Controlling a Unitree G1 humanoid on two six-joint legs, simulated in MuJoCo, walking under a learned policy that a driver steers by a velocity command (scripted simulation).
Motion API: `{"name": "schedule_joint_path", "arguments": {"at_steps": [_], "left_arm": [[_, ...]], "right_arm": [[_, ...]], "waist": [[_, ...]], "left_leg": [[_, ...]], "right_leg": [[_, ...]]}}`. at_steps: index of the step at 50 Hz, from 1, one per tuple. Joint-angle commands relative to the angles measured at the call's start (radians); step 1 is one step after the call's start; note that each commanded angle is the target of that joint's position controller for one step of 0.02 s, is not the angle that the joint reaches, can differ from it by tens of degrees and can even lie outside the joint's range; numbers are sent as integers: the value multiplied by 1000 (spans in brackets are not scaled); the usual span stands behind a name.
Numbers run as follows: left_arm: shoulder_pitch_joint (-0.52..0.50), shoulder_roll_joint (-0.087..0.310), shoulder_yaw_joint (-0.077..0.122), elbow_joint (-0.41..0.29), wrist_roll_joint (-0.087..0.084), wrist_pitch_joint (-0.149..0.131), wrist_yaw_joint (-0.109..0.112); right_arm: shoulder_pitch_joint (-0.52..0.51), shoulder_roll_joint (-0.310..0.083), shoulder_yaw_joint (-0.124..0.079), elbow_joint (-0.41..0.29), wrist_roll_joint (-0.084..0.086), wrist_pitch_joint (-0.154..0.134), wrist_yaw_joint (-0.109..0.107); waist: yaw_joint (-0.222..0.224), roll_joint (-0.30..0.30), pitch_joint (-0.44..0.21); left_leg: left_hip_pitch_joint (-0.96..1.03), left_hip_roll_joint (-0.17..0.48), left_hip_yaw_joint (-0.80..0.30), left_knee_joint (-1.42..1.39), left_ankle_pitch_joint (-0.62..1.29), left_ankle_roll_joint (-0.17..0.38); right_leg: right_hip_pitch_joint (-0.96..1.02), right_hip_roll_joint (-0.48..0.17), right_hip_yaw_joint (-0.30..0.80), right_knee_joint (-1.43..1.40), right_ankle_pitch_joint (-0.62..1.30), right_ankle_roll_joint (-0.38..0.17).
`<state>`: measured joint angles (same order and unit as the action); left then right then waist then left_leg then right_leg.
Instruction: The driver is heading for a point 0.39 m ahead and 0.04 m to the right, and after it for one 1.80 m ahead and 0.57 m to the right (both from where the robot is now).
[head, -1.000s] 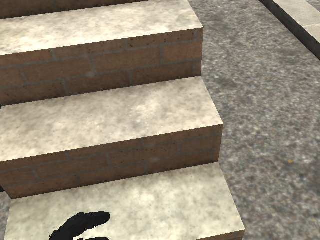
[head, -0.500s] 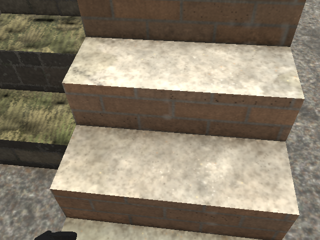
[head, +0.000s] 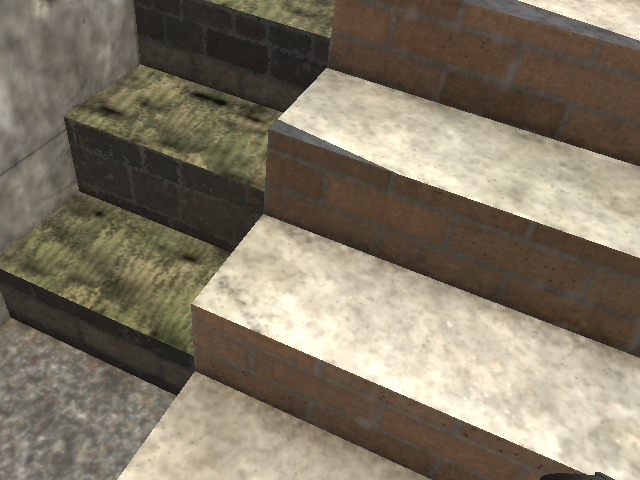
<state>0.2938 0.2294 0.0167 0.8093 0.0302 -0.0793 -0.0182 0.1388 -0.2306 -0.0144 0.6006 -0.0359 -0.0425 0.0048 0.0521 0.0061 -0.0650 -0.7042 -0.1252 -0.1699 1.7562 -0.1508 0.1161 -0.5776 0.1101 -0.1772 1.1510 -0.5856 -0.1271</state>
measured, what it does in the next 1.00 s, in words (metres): climbs, turning right: left foot, then right foot 0.19 m higher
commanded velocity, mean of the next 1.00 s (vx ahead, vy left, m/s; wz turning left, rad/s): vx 0.65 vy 0.00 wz -0.31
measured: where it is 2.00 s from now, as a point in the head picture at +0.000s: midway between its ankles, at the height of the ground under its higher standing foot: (343, 411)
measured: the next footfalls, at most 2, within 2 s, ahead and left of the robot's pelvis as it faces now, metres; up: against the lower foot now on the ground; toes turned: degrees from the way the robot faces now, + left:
left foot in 0.24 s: +0.22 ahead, +0.11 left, +0.00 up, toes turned +2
right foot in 0.68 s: +0.38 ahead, -0.12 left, +0.19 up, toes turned -4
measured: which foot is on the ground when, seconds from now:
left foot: up 0.00-0.22, down 0.24-0.70, up 0.72-1.00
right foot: down 0.00-0.26, up 0.28-0.66, down 0.68-1.00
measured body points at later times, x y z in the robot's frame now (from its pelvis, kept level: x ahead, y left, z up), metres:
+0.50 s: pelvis +0.18 +0.02 +0.10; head +0.18 +0.05 +0.55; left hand +0.45 +0.21 +0.07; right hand +0.22 -0.22 -0.02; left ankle +0.18 +0.11 -0.64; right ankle +0.17 -0.11 -0.26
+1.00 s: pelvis +0.33 -0.05 +0.28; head +0.31 -0.08 +0.73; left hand +0.47 +0.16 +0.16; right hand +0.52 -0.31 +0.25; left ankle +0.41 +0.05 -0.16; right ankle +0.34 -0.12 -0.45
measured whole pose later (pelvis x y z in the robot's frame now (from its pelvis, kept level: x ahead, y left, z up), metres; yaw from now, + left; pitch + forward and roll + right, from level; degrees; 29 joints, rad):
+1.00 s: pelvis +0.33 -0.05 +0.28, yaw -23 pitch -1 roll +2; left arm 0.30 0.19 0.01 0.86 -0.02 0.06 -0.03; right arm -0.02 -0.15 0.08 0.53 0.02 -0.09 -0.04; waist 0.04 0.04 0.00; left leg -1.06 -0.08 -0.01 2.06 -0.23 0.05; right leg -0.31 0.21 0.25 0.63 -0.25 -0.09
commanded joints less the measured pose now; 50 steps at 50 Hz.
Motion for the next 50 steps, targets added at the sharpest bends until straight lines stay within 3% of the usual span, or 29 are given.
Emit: {"name": "schedule_joint_path", "arguments": {"at_steps": [1, 2, 3, 4, 7, 9, 11, 12, 13, 14, 15, 17, 20, 23, 25, 28, 30, 32, 33, 34, 35, 36, 37, 38, 40, 42, 46, 49, 50], "left_arm": [[-43, 47, 34, 4, 52, -33, 34], [-33, 73, 40, 14, 47, -23, 51], [-29, -96, -37, 11, -35, -47, -2], [-34, -115, -47, 21, -41, -55, -17], [-99, 34, -26, -50, -60, -59, 0], [-66, 178, 15, -1, -143, -66, 15], [-166, 176, -2, 1, -115, -71, 21], [-199, 109, -12, -20, -72, -69, 14], [-235, 14, -30, -85, -43, -66, 14], [-129, -101, -56, -124, -34, -75, 8], [-37, -36, -33, -140, -76, -69, -15], [-183, -3, -26, -196, -66, -34, -34], [-273, -94, -66, -270, -90, -37, -19], [-359, -119, -87, -366, -109, -43, 13], [-378, -91, -69, -401, -141, -25, 38], [-448, -9, -37, -444, -149, 58, 74], [-278, -10, -39, -392, -111, 108, 73], [-71, 11, -25, -257, -136, 110, 59], [-16, 58, -2, -251, -127, 141, 59], [28, 91, 6, -232, -96, 160, 46], [-14, 144, 18, -220, -73, 185, 24], [-118, 222, 30, -211, -26, 209, 4], [-253, 235, 22, -278, 37, 233, 46], [-248, 162, -11, -211, 53, 211, 57], [-142, 78, -16, -24, 15, 141, 6], [-111, 2, -21, 55, 10, 105, 3], [-145, 79, 16, 0, -63, 104, -26], [-138, 141, 47, -61, -60, 127, -4], [-128, 150, 48, -83, -35, 137, 3]], "right_arm": [[-14, 0, 2, -125, 21, -1, -33], [-13, -4, 19, -147, -3, 12, -34], [-1, 1, 41, -143, 75, 4, -21], [-60, 18, 39, -147, 89, 9, -23], [-31, -5, 51, -133, 85, 17, -14], [45, 0, 40, -93, 142, -11, 21], [179, -75, -16, -13, 138, 3, 44], [182, -76, -19, 24, 100, 7, 41], [213, -101, -25, 49, 74, -3, 39], [204, -90, -11, 60, 36, -1, 39], [88, -111, -24, -10, 25, -1, 17], [-41, -38, -5, -6, 28, -25, 21], [66, -2, 15, 65, 3, -33, 26], [285, -90, -14, 180, 12, -22, 8], [367, -116, -20, 265, 28, -8, 4], [164, -109, -9, 238, 31, -40, 34], [-15, -183, -22, 189, 35, -58, 41], [34, -359, -66, 213, 96, -21, 9], [-32, -393, -79, 195, 133, 2, -28], [-2, -323, -66, 200, 129, 40, -51], [88, -269, -55, 231, 105, 53, -69], [103, -133, -31, 163, 61, 46, -50], [-37, -34, -13, 50, -32, -5, -16], [-110, 29, 5, -75, -46, -31, 16], [-111, 46, 48, -110, -28, -74, 42], [-71, -12, 53, -88, -19, -92, 33], [-91, -44, 59, -63, 30, -69, -48], [-161, 23, 67, -119, 74, -31, -62], [-176, 35, 75, -129, 88, -23, -66]], "waist": [[-103, 104, 38], [-112, 158, 73], [-117, 67, 129], [-101, 63, 144], [-166, 85, 117], [-215, 1, 29], [-323, -106, -17], [-276, -53, 25], [-244, 89, -24], [-99, 182, -89], [-34, 210, -156], [-17, -19, -45], [-58, 45, -56], [-124, 61, 9], [-99, 71, 99], [-31, -15, 225], [35, 38, 87], [103, 103, -200], [146, 215, -231], [113, 212, -238], [75, 141, -196], [-56, -196, -169], [-47, -217, -225], [-109, -152, -136], [-148, 40, 128], [-165, 24, 135], [-120, 95, 98], [-65, 55, 19], [-34, 27, 18]], "left_leg": [[-273, 100, -83, 335, -101, -74], [-264, 146, -110, 188, -81, -91], [-297, 61, -25, 180, -3, -79], [-295, 59, -9, 165, 14, -75], [103, 120, 144, -463, -86, -72], [586, 116, 260, -942, 26, -41], [692, 116, 247, -1240, 9, -19], [668, 86, 249, -1326, 4, -55], [769, 202, 37, -1321, 273, -94], [924, 361, -272, -1332, 511, -79], [907, 437, -574, -1511, 185, -54], [703, 421, -408, -1491, -118, -61], [620, 385, -254, -1396, -96, 14], [775, 476, -277, -1399, -169, 78], [719, 506, -178, -1437, -91, 49], [247, 370, 147, -1640, -64, -56], [56, 288, 329, -1773, 341, -43], [349, 290, 409, -1569, 1495, -6], [554, 362, 388, -1437, 1809, 24], [732, 411, 353, -1214, 1721, 68], [768, 346, 340, -942, 1174, 78], [410, 79, 261, -445, -88, -7], [90, -51, 89, 195, -304, -74], [-105, -22, 45, 383, -265, -72], [-311, 31, 25, 377, -156, -18], [-293, 26, 61, 417, -38, 1], [-315, 66, 122, 204, 13, -36], [-363, 49, 210, 410, -90, -84], [-450, 28, 212, 514, -149, -104]], "right_leg": [[57, -365, 678, -735, -91, -136], [95, -341, 647, -751, -54, -96], [121, -272, 588, -709, 49, -130], [105, -276, 514, -711, 140, -142], [-14, -213, 278, -826, 339, -84], [-40, -203, 212, -795, 551, -113], [175, -203, 160, -619, 897, -140], [224, -187, 157, -470, 890, -128], [148, -125, 166, -253, 667, -74], [-75, -9, 221, -57, 199, -23], [-185, 7, 254, 151, 292, 19], [-291, -48, 268, 378, 355, 70], [-461, -1, 219, 842, 296, 117], [-960, 9, 255, 1409, 215, 83], [-1069, -27, 281, 1556, 151, 75], [-700, -100, 199, 1000, 316, 73], [-76, -132, 65, 586, 433, 67], [337, 14, -27, 456, 305, 67], [285, 7, -13, 273, 82, 77], [241, 11, 49, 6, 7, 47], [228, 16, 199, -278, -2, -19], [309, -119, 740, -406, 605, -162], [315, -212, 1221, -814, 654, -240], [260, -226, 1228, -832, 449, -175], [132, -184, 1120, -746, -19, -97], [102, -116, 938, -724, -35, -146], [195, -75, 671, -704, 405, -94], [273, -118, 735, -675, 642, -63], [329, -122, 799, -700, 567, -82]]}}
